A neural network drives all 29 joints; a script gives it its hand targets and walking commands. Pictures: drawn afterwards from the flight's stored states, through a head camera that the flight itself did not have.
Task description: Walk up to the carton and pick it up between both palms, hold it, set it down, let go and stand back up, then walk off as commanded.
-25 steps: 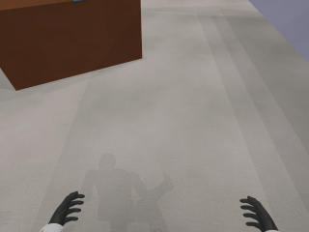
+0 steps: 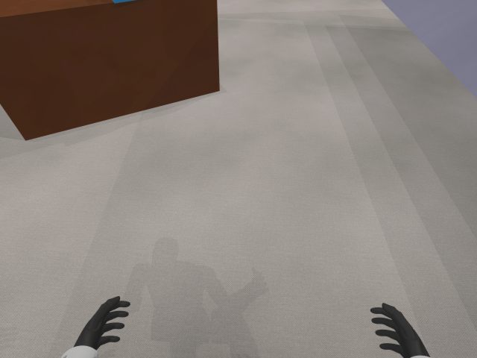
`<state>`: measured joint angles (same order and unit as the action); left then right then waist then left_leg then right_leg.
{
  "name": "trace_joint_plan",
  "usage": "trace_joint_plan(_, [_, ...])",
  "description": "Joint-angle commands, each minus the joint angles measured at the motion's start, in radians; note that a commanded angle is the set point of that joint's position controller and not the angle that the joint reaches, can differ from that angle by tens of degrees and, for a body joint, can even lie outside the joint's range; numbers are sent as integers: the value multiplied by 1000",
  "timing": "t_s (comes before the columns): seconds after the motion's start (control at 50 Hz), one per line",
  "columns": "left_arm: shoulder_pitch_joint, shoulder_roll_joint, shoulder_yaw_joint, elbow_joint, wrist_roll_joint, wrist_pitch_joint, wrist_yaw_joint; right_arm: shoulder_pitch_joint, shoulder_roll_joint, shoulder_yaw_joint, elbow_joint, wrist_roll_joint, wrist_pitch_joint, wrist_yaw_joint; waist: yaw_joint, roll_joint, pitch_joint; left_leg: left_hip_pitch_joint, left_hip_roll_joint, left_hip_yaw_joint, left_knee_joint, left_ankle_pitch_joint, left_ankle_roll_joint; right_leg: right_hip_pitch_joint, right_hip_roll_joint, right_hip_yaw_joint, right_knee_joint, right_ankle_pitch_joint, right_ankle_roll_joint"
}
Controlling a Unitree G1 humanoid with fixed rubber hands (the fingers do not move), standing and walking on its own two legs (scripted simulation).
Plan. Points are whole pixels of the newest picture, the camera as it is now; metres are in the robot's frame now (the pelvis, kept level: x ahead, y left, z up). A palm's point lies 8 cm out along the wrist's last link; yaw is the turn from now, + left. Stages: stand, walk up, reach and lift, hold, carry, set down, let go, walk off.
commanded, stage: stand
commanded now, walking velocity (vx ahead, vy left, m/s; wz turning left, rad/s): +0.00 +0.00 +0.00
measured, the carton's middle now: out of the picture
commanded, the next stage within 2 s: walk up in 1.52 s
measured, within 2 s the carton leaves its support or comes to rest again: neither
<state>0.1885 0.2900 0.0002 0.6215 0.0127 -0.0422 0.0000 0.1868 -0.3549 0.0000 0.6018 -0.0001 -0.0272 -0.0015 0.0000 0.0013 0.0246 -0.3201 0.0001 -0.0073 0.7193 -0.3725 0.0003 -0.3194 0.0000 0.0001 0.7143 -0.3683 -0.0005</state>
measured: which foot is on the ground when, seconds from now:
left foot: down 0.00-1.00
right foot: down 0.00-1.00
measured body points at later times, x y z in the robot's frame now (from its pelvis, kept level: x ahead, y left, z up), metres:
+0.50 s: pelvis -0.01 +0.00 +0.00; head -0.01 +0.00 +0.45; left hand +0.16 +0.26 -0.08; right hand +0.16 -0.28 -0.07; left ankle +0.01 +0.12 -0.72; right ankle +0.01 -0.12 -0.72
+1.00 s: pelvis -0.01 +0.00 +0.01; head -0.01 +0.00 +0.46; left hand +0.15 +0.26 -0.08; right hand +0.16 -0.28 -0.07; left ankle +0.01 +0.12 -0.72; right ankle +0.01 -0.12 -0.72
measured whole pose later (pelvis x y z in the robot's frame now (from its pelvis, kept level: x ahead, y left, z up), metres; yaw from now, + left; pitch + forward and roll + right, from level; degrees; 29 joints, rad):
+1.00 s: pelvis -0.01 +0.00 +0.01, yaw +0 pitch -1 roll +0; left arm 0.19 0.29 0.00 0.64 0.01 -0.04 0.00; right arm 0.19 -0.36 0.00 0.62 0.00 -0.03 0.01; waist 0.00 0.00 0.02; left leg -0.32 0.00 -0.01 0.66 -0.32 0.00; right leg -0.32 0.00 0.00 0.66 -0.32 0.00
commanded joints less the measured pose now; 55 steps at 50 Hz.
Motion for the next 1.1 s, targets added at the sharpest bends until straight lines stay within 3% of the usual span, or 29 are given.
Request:
trace_joint_plan(0.0, [-90, 257, 77, 7, 1, -17, 9, -48, -202, -77, 18, -9, -33, 5, -9, -50, -37, 45, 86, -116, -174, 230, 66, 45, -89, 139, -199, 205, -86])
trace_joint_plan(0.02, [-69, 277, 77, 26, 2, -17, 6, -42, -197, -88, 27, -14, -35, 1, -7, -69, -72, 74, 95, -103, -161, 246, 70, 52, -104, 135, -188, 232, -82])
trace_joint_plan(0.04, [-92, 260, 78, 10, 0, -20, 8, -38, -203, -75, 27, -15, -35, 1, -2, 20, -59, 58, 91, -101, -162, 300, 74, 36, -101, 127, -165, 273, -81])
trace_joint_plan(0.06, [-81, 259, 81, 4, 5, -25, 13, -51, -205, -86, 24, -20, -36, 5, 0, 21, -45, 53, 95, -94, -167, 270, 71, 41, -94, 116, -170, 261, -71])
trace_joint_plan(0.08, [-85, 266, 79, 4, 9, -26, 9, -87, -203, -82, 14, -26, -38, -2, -3, -49, -33, 63, 96, -103, -163, 319, 61, 31, -79, 117, -164, 304, -74])
trace_joint_plan(0.12, [-54, 252, 85, -1, 2, -24, 6, -61, -219, -84, 23, -11, -44, 0, 6, 6, -135, 99, 119, -97, -143, 338, 73, 65, -95, 110, -149, 301, -81])
trace_joint_plan(0.14, [-88, 249, 77, 8, -5, -22, 5, -65, -204, -75, 27, -14, -41, 0, 19, -44, -41, 33, 94, -110, -167, 304, 75, 59, -81, 98, -142, 286, -76])
trace_joint_plan(0.2, [-49, 257, 71, 26, -4, -15, 8, -9, -188, -75, 35, -12, -38, 3, -5, -9, -74, 66, 112, -125, -198, 268, 84, 57, -86, 105, -141, 237, -70])
trace_joint_plan(0.22, [-67, 265, 84, 9, -11, -11, 2, -45, -204, -77, 32, -14, -40, -5, 15, 41, -20, 26, 114, -120, -209, 262, 89, 25, -75, 112, -149, 208, -72])
trace_joint_plan(0.28, [-76, 268, 77, 2, 6, -21, 6, -59, -204, -74, 15, -14, -45, -5, 2, -48, -24, 12, 113, -135, -192, 205, 76, 49, -87, 131, -175, 238, -71])
trace_joint_plan(0.32, [-74, 266, 74, 20, 10, -19, 6, -57, -195, -74, 26, -7, -37, 1, -18, -12, -64, 71, 104, -119, -197, 242, 69, 50, -91, 112, -194, 249, -75])
trace_joint_plan(0.36, [-104, 277, 79, 8, 0, -21, 5, -74, -182, -74, 34, -15, -33, -4, 3, 4, -43, 37, 112, -129, -201, 249, 85, 53, -93, 120, -181, 241, -72])
trace_joint_plan(0.42, [-91, 239, 64, 21, -3, -28, -1, -41, -196, -76, 37, -18, -26, -6, 16, -64, -46, 32, 108, -107, -198, 189, 84, 61, -102, 115, -200, 216, -75])
trace_joint_plan(0.44, [-81, 241, 68, 20, 1, -27, 6, -43, -182, -72, 28, -19, -32, -3, -11, -5, -5, 67, 96, -94, -214, 200, 77, 4, -92, 130, -201, 210, -77])
trace_joint_plan(0.46, [-61, 246, 69, 25, -1, -20, 3, -49, -209, -72, 21, -24, -33, 2, -1, 10, -4, 41, 95, -102, -211, 191, 73, 22, -84, 125, -211, 191, -67])
trace_joint_plan(0.5, [-64, 249, 69, 32, 6, -20, 2, -48, -214, -82, 28, -14, -35, -2, -1, -63, -61, 64, 96, -114, -211, 186, 71, 55, -93, 106, -217, 178, -78])
trace_joint_plan(0.62, [-72, 267, 79, 20, 10, -23, 0, -59, -185, -71, 35, -15, -33, -1, 3, 15, -16, 35, 94, -107, -239, 177, 72, 48, -92, 129, -213, 186, -67])
trace_joint_plan(0.64, [-71, 255, 81, 24, 3, -25, 0, -67, -188, -69, 31, -23, -41, 7, 8, -38, -22, 16, 105, -120, -237, 209, 78, 52, -85, 119, -201, 194, -68])
trace_joint_plan(0.74, [-43, 234, 64, 31, -8, -21, 1, -48, -219, -73, 54, -19, -45, 1, 24, -15, -1, 41, 116, -113, -231, 209, 73, 33, -90, 118, -230, 216, -72])
trace_joint_plan(0.8, [-83, 280, 78, 27, 3, -31, -1, -43, -195, -72, 38, -13, -37, 6, -12, -56, -97, 97, 96, -91, -192, 276, 63, 65, -100, 116, -211, 270, -62])
trace_joint_plan(0.84, [-64, 258, 67, 23, 4, -30, 1, -58, -187, -72, 48, -15, -35, 2, 8, -33, -46, 47, 98, -110, -205, 216, 68, 72, -110, 139, -226, 239, -68])
trace_joint_plan(0.86, [-81, 281, 75, 26, -1, -30, 2, -45, -188, -70, 52, -15, -33, 11, -11, -51, -67, 90, 88, -87, -204, 271, 61, 34, -116, 132, -228, 245, -72])
trace_joint_plan(0.88, [-61, 274, 73, 34, 7, -26, 8, -53, -198, -75, 42, -18, -40, 8, -19, 10, -80, 108, 100, -87, -205, 273, 52, 34, -99, 120, -208, 254, -67])
trace_joint_plan(0.9, [-33, 250, 61, 49, -11, -21, 5, -56, -215, -77, 62, -18, -35, 8, 28, -28, -39, 22, 109, -129, -208, 234, 78, 68, -92, 117, -219, 255, -67])
trace_joint_plan(0.92, [-43, 264, 70, 39, 7, -25, 6, -55, -189, -73, 39, -11, -36, 8, -10, -23, -24, 34, 95, -112, -210, 215, 66, 49, -105, 134, -230, 237, -77])
trace_joint_plan(0.96, [-70, 255, 66, 33, -3, -25, 4, -62, -190, -75, 38, -15, -38, 9, 0, -74, -63, 37, 104, -109, -230, 193, 67, 84, -100, 128, -215, 205, -75])
trace_joint_plan(1.0, [-91, 236, 60, 24, -1, -24, 1, -34, -195, -81, 50, -17, -37, 6, -6, -9, -65, 78, 99, -81, -209, 239, 64, 31, -96, 120, -220, 230, -72])
trace_joint_plan(1.06, [-56, 276, 70, 50, -3, -24, 0, -58, -218, -86, 47, -14, -32, 7, -11, -1, -85, 77, 106, -99, -206, 239, 69, 55, -100, 112, -218, 232, -61])
trace_joint_plan(1.08, [-96, 251, 60, 46, 0, -26, 3, -72, -195, -78, 34, -17, -35, 7, -7, -41, 2, 47, 96, -113, -219, 237, 68, 2, -94, 126, -231, 205, -68])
